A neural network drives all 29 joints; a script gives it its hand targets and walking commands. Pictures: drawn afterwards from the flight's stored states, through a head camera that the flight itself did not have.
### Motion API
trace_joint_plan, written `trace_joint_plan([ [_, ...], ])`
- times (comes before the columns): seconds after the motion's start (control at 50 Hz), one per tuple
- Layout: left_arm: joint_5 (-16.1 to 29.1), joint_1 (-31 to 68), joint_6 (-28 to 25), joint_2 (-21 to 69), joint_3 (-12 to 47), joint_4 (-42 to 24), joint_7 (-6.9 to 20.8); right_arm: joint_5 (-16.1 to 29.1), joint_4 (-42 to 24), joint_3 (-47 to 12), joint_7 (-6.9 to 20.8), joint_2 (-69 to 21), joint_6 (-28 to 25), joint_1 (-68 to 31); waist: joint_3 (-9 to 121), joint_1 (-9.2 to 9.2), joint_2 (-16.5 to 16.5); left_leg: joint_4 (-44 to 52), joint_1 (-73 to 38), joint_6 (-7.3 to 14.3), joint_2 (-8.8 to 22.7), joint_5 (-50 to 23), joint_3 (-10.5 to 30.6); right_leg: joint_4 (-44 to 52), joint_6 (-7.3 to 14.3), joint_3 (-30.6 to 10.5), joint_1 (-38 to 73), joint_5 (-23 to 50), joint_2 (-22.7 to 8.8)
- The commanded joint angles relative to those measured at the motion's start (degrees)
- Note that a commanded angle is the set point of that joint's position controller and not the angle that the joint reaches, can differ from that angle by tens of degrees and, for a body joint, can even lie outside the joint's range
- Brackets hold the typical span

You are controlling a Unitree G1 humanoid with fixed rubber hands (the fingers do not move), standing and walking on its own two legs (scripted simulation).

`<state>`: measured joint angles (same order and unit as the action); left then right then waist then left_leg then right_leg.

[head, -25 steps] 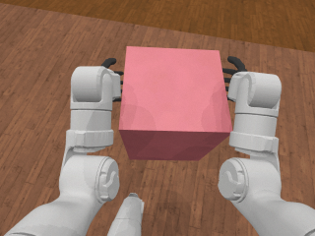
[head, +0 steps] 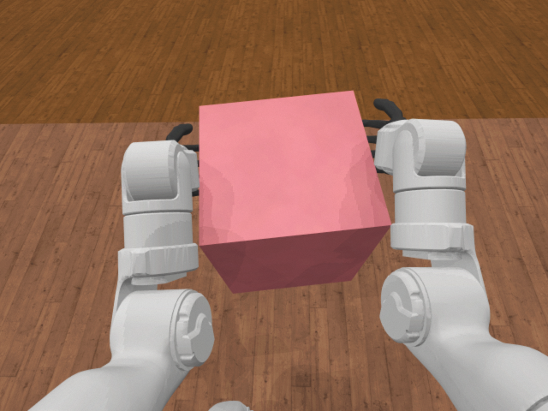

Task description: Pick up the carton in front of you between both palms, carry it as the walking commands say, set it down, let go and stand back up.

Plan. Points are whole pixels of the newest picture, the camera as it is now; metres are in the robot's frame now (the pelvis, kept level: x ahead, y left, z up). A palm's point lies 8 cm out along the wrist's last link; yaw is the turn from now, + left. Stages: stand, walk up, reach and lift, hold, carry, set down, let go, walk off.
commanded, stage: carry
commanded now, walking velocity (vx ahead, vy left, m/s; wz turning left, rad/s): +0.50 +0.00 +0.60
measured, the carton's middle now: (285, 205) +0.39 -0.02 +0.07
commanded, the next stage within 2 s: none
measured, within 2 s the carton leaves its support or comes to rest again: neither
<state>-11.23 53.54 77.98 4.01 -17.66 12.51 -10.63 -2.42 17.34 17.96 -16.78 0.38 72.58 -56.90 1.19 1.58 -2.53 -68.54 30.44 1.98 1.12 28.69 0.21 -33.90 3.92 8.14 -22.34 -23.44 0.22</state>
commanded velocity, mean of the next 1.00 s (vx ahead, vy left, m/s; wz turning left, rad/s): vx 0.50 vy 0.00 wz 0.25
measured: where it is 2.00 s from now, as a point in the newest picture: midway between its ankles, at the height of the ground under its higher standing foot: (181, 192)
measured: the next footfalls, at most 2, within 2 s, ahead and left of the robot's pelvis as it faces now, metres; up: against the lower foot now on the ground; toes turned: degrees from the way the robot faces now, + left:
left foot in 0.30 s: +0.36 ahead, +0.13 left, +0.04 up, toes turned +16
right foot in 0.68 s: +0.61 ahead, +0.00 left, +0.07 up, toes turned +15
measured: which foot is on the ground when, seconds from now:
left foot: up 0.00-0.28, down 0.30-0.72, up 0.74-1.00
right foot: down 0.00-0.32, up 0.34-0.66, down 0.68-1.00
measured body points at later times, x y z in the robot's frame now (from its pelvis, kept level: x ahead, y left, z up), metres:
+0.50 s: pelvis +0.27 +0.06 +0.03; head +0.34 +0.06 +0.48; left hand +0.66 +0.26 +0.17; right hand +0.70 -0.02 +0.18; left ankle +0.31 +0.12 -0.69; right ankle +0.31 -0.08 -0.58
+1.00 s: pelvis +0.54 +0.12 +0.08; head +0.56 +0.14 +0.53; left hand +0.83 +0.42 +0.26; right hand +0.97 +0.17 +0.26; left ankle +0.60 +0.25 -0.63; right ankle +0.56 -0.01 -0.65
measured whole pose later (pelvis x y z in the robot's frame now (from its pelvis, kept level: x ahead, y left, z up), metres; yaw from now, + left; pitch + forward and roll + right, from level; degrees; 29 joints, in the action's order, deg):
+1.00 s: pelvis +0.54 +0.12 +0.08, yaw +22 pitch +4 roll -1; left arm -3.2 56.9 80.6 3.6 -16.5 12.3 -20.7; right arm -8.7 12.4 20.5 -10.2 -0.3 75.2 -55.5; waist 2.3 -6.0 0.8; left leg -39.5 32.5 2.3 0.0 20.4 -2.6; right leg -30.8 1.4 5.8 -16.3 -25.6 -3.8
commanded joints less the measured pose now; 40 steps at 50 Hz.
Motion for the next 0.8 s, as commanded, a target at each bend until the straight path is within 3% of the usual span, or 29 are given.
trace_joint_plan([
  [0.0,32.43,52.71,-2.17,58.78,29.34,-8.43,16.95,22.43,1.36,-27.64,23.13,-67.72,4.94,-36.27,24.96,-4.81,11.25,-2.6,20.04,-0.03,1.32,-5.91,-1.3,12.13,5.38,-18.43,34.36,19.3,-17.83],
  [0.08,36.53,54.0,-0.49,61.0,28.47,-7.82,18.96,19.67,-2.14,-25.67,20.5,-65.09,5.47,-37.01,22.79,-5.89,10.75,5.98,21.38,-0.26,-0.01,-7.7,-4.7,13.72,4.69,-11.98,36.58,25.6,-17.6],
  [0.14,36.4,53.6,0.44,60.4,26.38,-4.26,19.38,17.83,0.53,-24.11,19.79,-63.48,5.79,-36.21,20.49,-6.22,10.69,18.17,15.23,0.8,-1.08,-11.25,-9.16,14.66,3.35,-5.17,33.49,28.63,-16.26],
  [0.16,35.8,52.74,0.46,60.29,25.58,-2.05,19.43,17.27,2.28,-23.61,19.82,-63.06,5.78,-35.22,20.66,-5.68,11.27,23.48,10.09,1.36,-2.29,-13.1,-11.47,13.29,2.13,-1.39,32.09,34.3,-15.38],
  [0.18,35.05,51.93,0.3,60.28,24.84,0.02,19.51,16.95,4.11,-23.1,20.0,-62.86,5.66,-34.14,21.76,-4.18,12.23,28.42,2.55,1.93,-4.59,-14.67,-14.39,9.8,0.52,2.72,30.23,45.4,-14.81],
  [0.2,34.22,50.59,-0.05,60.52,24.13,1.8,19.6,16.95,5.48,-22.48,20.33,-62.73,5.44,-33.96,24.09,-1.15,13.96,30.09,-6.12,2.47,-7.56,-14.9,-17.19,2.97,-0.72,5.03,28.96,59.57,-15.42],
  [0.22,33.2,49.85,-0.43,61.16,23.49,2.71,19.65,17.17,7.04,-21.95,20.78,-63.0,5.08,-32.96,28.35,2.47,13.23,33.02,-17.65,4.07,-10.59,-13.62,-18.11,-9.43,-1.7,6.78,26.43,69.53,-15.17],
  [0.24,32.5,50.97,-0.84,60.95,22.53,3.05,19.57,17.76,7.61,-22.04,21.45,-64.26,4.63,-32.85,31.06,5.25,9.43,38.11,-32.11,6.94,-9.02,-15.07,-12.03,-24.31,-3.52,6.37,14.87,61.59,-13.62],
  [0.26,31.49,51.34,-1.11,61.76,21.44,3.12,19.38,19.41,7.46,-23.28,22.1,-65.66,4.12,-34.93,33.31,4.13,-1.22,38.35,-49.79,12.44,3.9,-17.32,9.89,-35.64,-5.39,1.64,-6.35,12.22,-8.99],
  [0.28,30.83,51.52,-1.11,59.68,20.27,1.36,19.11,21.2,6.69,-24.9,22.65,-66.13,3.54,-36.29,36.0,3.94,-11.32,40.85,-55.04,20.41,16.62,-32.11,36.18,-54.75,-6.77,-3.49,-21.22,-11.78,-0.51],
  [0.3,30.7,53.37,-1.19,58.78,20.3,-0.61,18.42,22.71,3.1,-25.88,22.98,-67.92,3.08,-38.18,36.46,5.15,-3.31,42.01,-53.22,23.84,14.93,-41.06,39.04,-61.77,-5.03,-10.66,-24.46,-6.03,-0.12],
  [0.32,31.37,55.81,-1.27,58.33,21.2,-4.6,17.59,25.17,-2.64,-27.61,22.99,-69.73,2.83,-41.63,32.91,5.51,2.8,39.5,-49.05,21.94,12.47,-47.66,32.85,-61.58,-4.45,-12.11,-25.68,-5.52,-1.67],
  [0.34,30.42,56.61,-1.67,56.65,21.15,-7.21,16.38,27.89,-7.81,-29.46,23.2,-71.57,3.14,-46.72,31.1,4.83,6.04,39.88,-44.68,18.54,11.55,-44.02,27.98,-58.38,-3.84,-13.27,-27.55,-4.49,-2.83],
  [0.36,29.04,56.0,-1.61,55.24,20.9,-8.15,15.11,29.69,-9.36,-30.1,23.38,-71.89,3.65,-48.49,30.03,3.28,6.6,40.48,-41.03,16.36,10.77,-38.07,24.76,-55.12,-3.58,-13.47,-26.53,-3.48,-4.21],
  [0.38,27.89,54.05,-1.5,54.38,21.03,-8.69,14.07,30.78,-9.92,-30.31,23.44,-72.04,4.01,-48.26,30.24,2.07,4.25,41.19,-38.05,14.28,9.59,-32.98,21.63,-50.51,-3.5,-12.46,-24.53,-3.01,-5.31],
  [0.4,26.8,52.25,-1.58,53.42,21.58,-9.54,13.27,31.3,-11.33,-30.68,23.48,-71.55,4.2,-48.07,30.67,2.03,2.16,41.14,-37.32,13.83,8.9,-32.74,20.93,-47.45,-3.36,-11.32,-24.16,-4.67,-4.77],
  [0.48,23.96,49.17,-2.18,51.94,23.65,-9.71,12.68,28.91,-6.3,-29.3,24.14,-71.18,5.5,-42.87,31.7,2.7,-1.69,42.1,-36.06,14.15,9.1,-30.68,16.11,-31.31,-4.1,-7.69,-22.71,-5.2,-4.42],
  [0.56,25.12,51.62,-1.99,53.03,27.11,-10.18,13.43,25.33,-3.47,-28.75,24.47,-70.61,5.65,-40.36,29.77,2.31,-5.5,42.46,-30.73,11.87,8.37,-32.64,11.17,-13.49,-3.89,-4.18,-12.84,4.67,-2.35],
  [0.6,26.59,50.24,-1.73,55.22,28.72,-7.64,14.32,23.29,-1.67,-28.55,24.41,-69.41,5.52,-38.15,30.98,0.5,-5.95,38.86,-28.44,9.84,7.82,-37.65,7.29,-5.46,-2.92,-0.83,-3.05,4.79,0.43],
  [0.62,27.25,49.67,-1.66,56.78,29.31,-5.71,14.9,22.44,-0.34,-28.55,24.38,-69.2,5.47,-36.45,33.02,-2.16,-3.78,31.73,-24.17,7.5,6.59,-43.66,3.54,0.54,-2.12,1.1,8.27,7.83,2.15],
  [0.64,27.89,47.07,-1.63,57.59,29.23,-2.86,15.53,21.54,0.75,-28.15,24.3,-68.41,5.39,-35.62,36.1,-5.61,-0.63,22.81,-15.47,3.8,4.19,-43.51,0.68,2.85,0.04,-3.96,23.38,8.09,-1.27],
  [0.66,28.61,45.09,-1.75,58.41,29.21,-1.03,16.23,21.19,0.61,-27.93,24.33,-67.85,5.47,-35.55,41.93,-7.02,13.38,9.67,-4.06,0.01,0.11,-24.77,-0.47,5.89,6.2,-29.04,36.34,4.85,-17.61],
  [0.68,29.16,44.09,-1.99,59.53,28.27,-0.4,16.88,21.21,0.86,-27.71,24.48,-68.14,5.61,-37.03,41.18,-7.66,22.68,-0.66,12.18,-0.4,-6.92,0.48,0.05,10.17,14.02,-45.3,45.52,15.04,-21.84],
  [0.7,29.66,45.36,-2.42,59.8,27.94,-2.97,17.42,21.5,0.91,-27.5,24.56,-69.29,5.41,-37.83,36.48,-7.89,16.13,-5.99,17.36,0.25,-4.62,3.88,2.74,7.86,15.04,-44.46,44.06,23.77,-21.4],
  [0.72,30.81,45.79,-2.48,60.42,28.53,-3.73,17.75,21.47,1.26,-26.89,24.59,-69.39,5.15,-36.49,33.9,-7.97,9.9,-8.13,18.4,0.89,-3.2,3.33,2.88,6.38,13.62,-39.77,39.92,27.71,-19.69],
  [0.74,32.38,49.28,-2.65,61.1,29.36,-6.21,17.95,21.0,0.75,-25.87,24.37,-68.39,4.86,-36.08,32.14,-7.29,7.06,-7.04,19.03,1.35,-1.98,2.89,3.05,5.91,13.23,-35.7,37.14,26.03,-19.62],
  [0.76,34.17,52.43,-2.83,62.22,30.16,-9.06,18.16,20.95,-1.84,-25.97,23.89,-67.59,4.41,-37.38,30.95,-6.89,5.52,-4.37,18.35,1.53,-0.58,1.65,4.28,6.44,11.18,-32.07,34.83,22.13,-18.16],
  [0.78,35.76,55.09,-2.75,63.4,30.89,-10.95,18.29,20.4,-3.66,-25.98,23.24,-66.92,4.19,-38.31,30.46,-6.59,6.92,-0.68,17.27,1.41,-0.26,1.07,3.52,7.57,9.33,-29.37,33.45,18.04,-17.19],
])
